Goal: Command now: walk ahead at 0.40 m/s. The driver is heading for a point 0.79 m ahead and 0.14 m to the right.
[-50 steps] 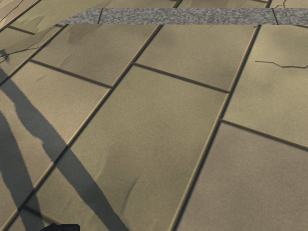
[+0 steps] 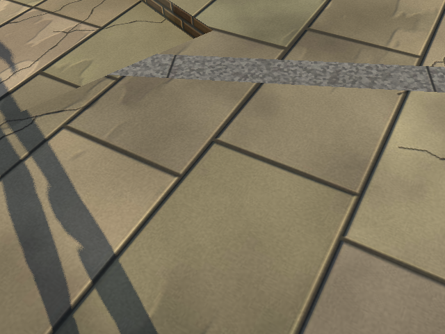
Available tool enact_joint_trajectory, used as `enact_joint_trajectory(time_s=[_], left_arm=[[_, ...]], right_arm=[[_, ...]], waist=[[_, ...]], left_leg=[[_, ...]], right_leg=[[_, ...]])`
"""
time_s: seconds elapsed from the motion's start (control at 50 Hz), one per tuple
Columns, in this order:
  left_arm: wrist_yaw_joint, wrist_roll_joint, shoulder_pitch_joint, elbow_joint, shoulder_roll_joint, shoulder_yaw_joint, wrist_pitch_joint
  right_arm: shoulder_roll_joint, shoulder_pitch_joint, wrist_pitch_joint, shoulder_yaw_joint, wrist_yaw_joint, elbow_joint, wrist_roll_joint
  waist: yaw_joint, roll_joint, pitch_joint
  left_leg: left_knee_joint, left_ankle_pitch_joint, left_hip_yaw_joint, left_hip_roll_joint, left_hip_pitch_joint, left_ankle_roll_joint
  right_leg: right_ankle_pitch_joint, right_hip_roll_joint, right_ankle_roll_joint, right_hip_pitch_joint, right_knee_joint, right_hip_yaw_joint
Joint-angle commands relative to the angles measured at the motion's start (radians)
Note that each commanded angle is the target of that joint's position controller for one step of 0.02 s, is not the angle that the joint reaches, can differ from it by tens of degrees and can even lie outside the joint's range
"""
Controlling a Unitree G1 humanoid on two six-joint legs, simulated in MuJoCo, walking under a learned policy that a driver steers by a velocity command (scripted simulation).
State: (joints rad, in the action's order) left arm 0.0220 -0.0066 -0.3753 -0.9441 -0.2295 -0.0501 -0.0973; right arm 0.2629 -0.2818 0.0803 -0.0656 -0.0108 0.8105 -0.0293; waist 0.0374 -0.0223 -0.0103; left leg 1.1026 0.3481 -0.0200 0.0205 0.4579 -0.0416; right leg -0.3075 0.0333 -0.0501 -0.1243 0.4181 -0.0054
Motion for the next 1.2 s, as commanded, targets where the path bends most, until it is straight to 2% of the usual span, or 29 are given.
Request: enact_joint_trajectory(time_s=[0.02,0.1,0.2,0.24,0.28,0.3,0.32,0.34,0.36,0.38,0.4,0.42,0.46,0.52,0.64,0.7,0.76,0.8,0.84,0.86,0.88,0.9,0.92,0.94,0.96,0.98,1.06,1.14,1.2], left_arm=[[-0.009,0.000,-0.054,0.023,-0.087,-0.005,0.008],[-0.034,0.002,-0.062,0.020,-0.151,-0.011,0.020],[-0.036,-0.018,-0.090,-0.006,-0.174,-0.020,0.015],[-0.035,-0.018,-0.083,-0.009,-0.182,-0.025,0.021],[-0.033,-0.009,-0.055,0.000,-0.191,-0.027,0.032],[-0.032,0.005,-0.036,0.024,-0.166,-0.016,0.034],[-0.029,0.002,-0.173,0.040,-0.021,0.023,0.024],[-0.025,-0.024,-0.171,0.020,-0.071,0.011,0.006],[-0.027,-0.051,-0.063,0.058,-0.163,-0.018,0.001],[-0.033,-0.048,0.003,0.078,-0.164,-0.021,0.002],[-0.040,-0.030,0.025,0.079,-0.148,-0.025,0.008],[-0.041,-0.025,-0.002,0.071,-0.123,-0.029,0.022],[-0.039,-0.027,-0.031,0.063,-0.079,-0.028,0.050],[-0.043,-0.021,0.039,0.105,-0.084,-0.036,0.073],[-0.006,-0.011,0.223,0.173,-0.073,-0.026,0.056],[0.015,-0.012,0.333,0.228,-0.060,-0.013,0.053],[0.035,-0.015,0.387,0.280,-0.068,-0.012,0.054],[0.041,-0.015,0.354,0.298,-0.098,-0.025,0.058],[0.036,-0.021,0.144,0.261,-0.171,-0.067,0.061],[0.018,-0.022,-0.036,0.214,-0.250,-0.108,0.068],[0.002,-0.031,-0.064,0.204,-0.378,-0.133,0.068],[0.004,-0.017,-0.081,0.244,-0.326,-0.110,0.052],[0.008,-0.003,-0.056,0.235,-0.254,-0.088,0.039],[0.007,-0.007,0.002,0.241,-0.220,-0.078,0.031],[0.006,-0.010,0.083,0.256,-0.181,-0.067,0.029],[0.002,0.000,0.134,0.276,-0.152,-0.055,0.027],[-0.018,-0.006,0.128,0.285,-0.191,-0.062,0.021],[-0.039,-0.007,0.087,0.269,-0.204,-0.066,0.034],[-0.043,-0.009,0.018,0.235,-0.196,-0.062,0.045]], right_arm=[[0.035,0.123,0.019,-0.009,0.021,-0.099,0.010],[-0.010,0.278,0.015,0.016,0.033,-0.149,0.011],[0.047,0.363,0.014,0.010,0.046,-0.185,-0.001],[0.077,0.341,0.020,-0.002,0.047,-0.188,0.004],[0.138,0.132,0.021,-0.037,0.035,-0.131,0.007],[0.187,-0.066,0.019,-0.056,0.022,-0.086,0.012],[0.286,-0.171,0.014,-0.075,0.021,-0.061,0.035],[0.200,-0.172,0.013,-0.050,0.025,-0.057,0.034],[0.148,-0.077,0.018,-0.031,0.025,-0.058,0.024],[0.118,0.009,0.022,-0.021,0.025,-0.064,0.020],[0.084,0.069,0.028,-0.012,0.030,-0.060,0.027],[0.063,0.105,0.036,-0.008,0.033,-0.054,0.038],[0.047,0.126,0.048,-0.010,0.036,-0.032,0.040],[0.084,0.106,0.057,-0.021,0.025,0.001,0.045],[0.136,0.043,0.039,-0.030,-0.004,0.036,0.042],[0.156,-0.022,0.020,-0.036,-0.007,0.059,0.032],[0.175,-0.051,-0.006,-0.043,-0.005,0.072,0.017],[0.205,-0.030,-0.019,-0.051,-0.008,0.063,0.011],[0.223,0.001,-0.036,-0.054,-0.014,0.050,0.004],[0.209,0.003,-0.032,-0.045,-0.017,0.036,0.012],[0.054,-0.081,-0.007,0.004,-0.001,-0.021,0.054],[0.089,-0.012,0.042,0.007,0.012,-0.041,0.021],[0.148,0.109,0.068,-0.010,0.021,-0.075,-0.020],[0.136,0.130,0.080,-0.003,0.018,-0.084,-0.017],[0.138,0.125,0.081,-0.008,0.010,-0.069,0.008],[0.152,0.103,0.069,-0.018,0.009,-0.062,0.022],[0.110,0.118,0.027,-0.013,0.010,-0.082,0.045],[0.071,0.263,0.029,0.007,0.016,-0.121,0.045],[0.077,0.313,0.038,0.007,0.031,-0.142,0.038]], waist=[[0.020,0.115,0.068],[0.042,0.099,0.101],[0.032,0.120,0.141],[-0.005,0.116,0.116],[-0.123,0.121,-0.023],[-0.208,0.084,-0.160],[-0.160,-0.184,-0.351],[-0.167,-0.223,-0.380],[-0.146,-0.161,-0.181],[-0.112,-0.107,-0.081],[-0.079,-0.067,-0.026],[-0.041,-0.092,-0.010],[-0.012,-0.088,0.006],[-0.006,-0.048,0.055],[-0.060,-0.002,0.097],[-0.106,0.014,0.129],[-0.113,0.000,0.134],[-0.074,-0.040,0.080],[0.054,-0.059,-0.049],[0.137,-0.007,-0.144],[0.042,0.272,-0.223],[0.074,0.193,-0.389],[0.103,0.126,-0.262],[0.063,0.073,-0.169],[0.013,0.021,-0.099],[-0.026,0.039,-0.073],[-0.056,0.033,-0.019],[-0.006,0.086,0.025],[0.031,0.115,-0.001]], left_leg=[[-0.079,-0.116,-0.002,0.075,0.332,0.006],[-0.381,-0.281,0.046,0.041,0.221,0.046],[-0.538,-0.366,0.026,0.025,0.118,0.015],[-0.569,-0.322,0.023,0.005,0.044,-0.014],[-0.583,-0.282,0.055,-0.043,-0.256,-0.055],[-0.551,-0.247,-0.051,0.062,-0.564,-0.098],[-0.637,0.003,-0.498,0.348,-0.920,-0.231],[-0.823,0.176,-0.751,0.401,-0.857,-0.246],[-0.853,0.214,-0.604,0.368,-0.698,-0.186],[-0.873,0.113,-0.457,0.337,-0.542,-0.156],[-0.903,-0.004,-0.339,0.293,-0.415,-0.137],[-0.932,-0.081,-0.236,0.253,-0.334,-0.118],[-0.975,-0.161,-0.125,0.226,-0.255,-0.123],[-1.010,-0.237,-0.029,0.236,-0.243,-0.143],[-1.022,-0.329,0.129,0.229,-0.339,-0.126],[-0.996,-0.366,0.171,0.257,-0.448,-0.122],[-0.923,-0.486,0.205,0.281,-0.556,-0.107],[-0.801,-0.824,0.237,0.281,-0.584,-0.085],[-0.488,-1.071,0.275,0.246,-0.531,-0.048],[-0.216,-0.895,0.278,0.207,-0.330,-0.002],[0.171,0.011,0.241,0.028,0.156,0.070],[0.331,0.242,-0.024,-0.062,0.295,0.067],[0.325,0.153,-0.071,-0.003,0.393,0.035],[0.241,0.065,-0.069,0.043,0.376,0.015],[0.146,0.014,-0.066,0.080,0.308,0.018],[0.086,-0.023,-0.073,0.105,0.227,0.025],[-0.100,-0.121,-0.038,0.092,0.165,0.088],[-0.444,-0.397,-0.002,0.024,0.085,0.106],[-0.549,-0.538,0.004,-0.020,0.006,0.086]], right_leg=[[0.318,-0.249,-0.151,0.210,-0.241,0.264],[0.341,-0.213,-0.140,0.088,-0.287,0.150],[0.326,-0.272,-0.128,0.090,-0.302,0.134],[0.493,-0.287,-0.108,0.132,-0.228,0.141],[0.773,-0.233,-0.071,0.095,0.027,0.103],[0.621,-0.182,-0.036,-0.088,0.287,0.082],[0.064,-0.015,0.029,-0.437,0.696,0.026],[-0.248,0.000,0.021,-0.534,0.860,0.160],[-0.177,-0.054,0.008,-0.612,0.914,0.152],[-0.084,-0.105,0.001,-0.599,0.888,0.119],[-0.019,-0.138,0.002,-0.552,0.840,0.114],[0.028,-0.167,0.002,-0.485,0.800,0.124],[0.057,-0.179,0.006,-0.431,0.779,0.115],[0.155,-0.185,0.020,-0.524,0.714,0.136],[0.391,-0.163,0.031,-0.576,0.403,0.068],[0.375,-0.159,0.016,-0.617,0.298,0.024],[0.261,-0.137,-0.013,-0.622,0.235,-0.026],[0.157,-0.076,-0.049,-0.506,0.224,-0.090],[0.131,0.019,-0.105,-0.206,0.176,-0.135],[0.167,0.004,-0.152,0.107,0.130,-0.041],[0.051,-0.275,-0.328,0.483,0.081,0.492],[-0.067,-0.387,-0.413,0.574,-0.113,0.869],[0.006,-0.358,-0.343,0.513,-0.143,0.729],[0.088,-0.315,-0.303,0.371,-0.133,0.590],[0.192,-0.271,-0.271,0.214,-0.140,0.479],[0.275,-0.240,-0.257,0.107,-0.161,0.411],[0.419,-0.191,-0.258,-0.069,-0.213,0.304],[0.468,-0.104,-0.181,-0.147,-0.174,0.183],[0.475,-0.118,-0.139,-0.118,-0.120,0.200]])
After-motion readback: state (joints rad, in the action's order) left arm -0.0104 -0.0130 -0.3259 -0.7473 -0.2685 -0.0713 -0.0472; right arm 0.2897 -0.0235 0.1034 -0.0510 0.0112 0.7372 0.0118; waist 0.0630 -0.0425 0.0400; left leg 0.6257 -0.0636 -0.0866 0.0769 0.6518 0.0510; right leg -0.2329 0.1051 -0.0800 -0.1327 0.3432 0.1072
